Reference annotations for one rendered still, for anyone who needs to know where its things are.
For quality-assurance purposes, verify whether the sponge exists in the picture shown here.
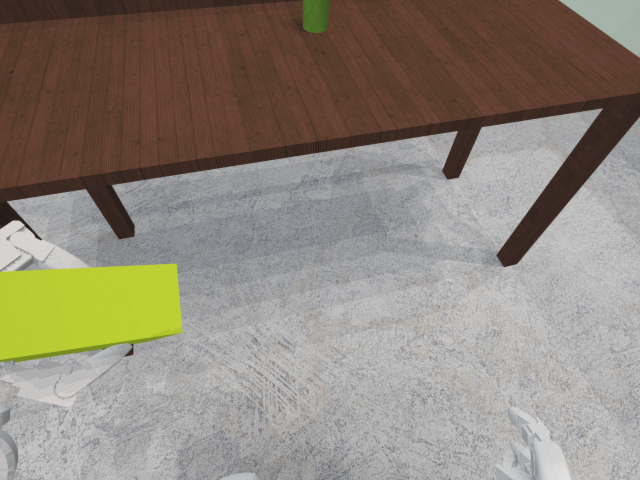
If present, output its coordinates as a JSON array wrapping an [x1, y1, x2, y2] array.
[[0, 264, 183, 362]]

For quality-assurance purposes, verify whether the robot right hand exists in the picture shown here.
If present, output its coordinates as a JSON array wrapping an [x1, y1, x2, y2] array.
[[496, 407, 574, 480]]

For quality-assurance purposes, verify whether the table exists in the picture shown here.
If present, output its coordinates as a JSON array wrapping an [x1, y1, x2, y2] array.
[[0, 0, 640, 357]]

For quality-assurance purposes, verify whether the robot left hand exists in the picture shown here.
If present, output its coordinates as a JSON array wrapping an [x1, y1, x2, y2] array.
[[0, 220, 133, 407]]

